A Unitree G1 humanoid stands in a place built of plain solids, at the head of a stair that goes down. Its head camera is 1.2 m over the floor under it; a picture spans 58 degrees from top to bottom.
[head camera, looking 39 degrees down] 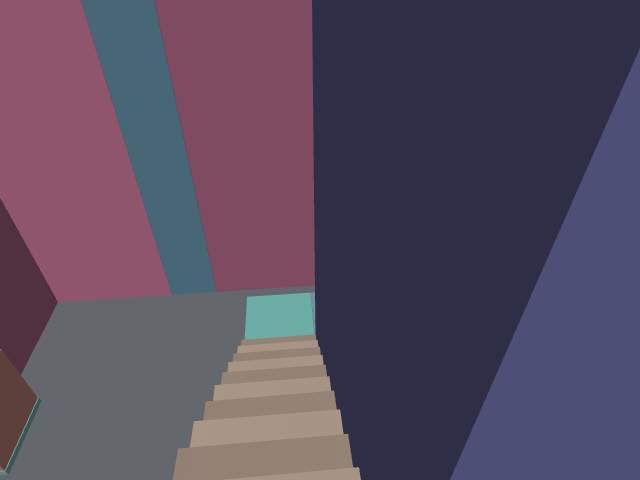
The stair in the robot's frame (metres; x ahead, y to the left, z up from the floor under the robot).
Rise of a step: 0.19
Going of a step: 0.22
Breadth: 0.80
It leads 5 degrees to the left of straight ahead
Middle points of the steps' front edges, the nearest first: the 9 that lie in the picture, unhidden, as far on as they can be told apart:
0.87 0.18 -0.57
1.09 0.20 -0.75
1.30 0.22 -0.94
1.52 0.24 -1.13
1.73 0.26 -1.32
1.95 0.28 -1.51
2.16 0.30 -1.70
2.38 0.32 -1.88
2.59 0.34 -2.07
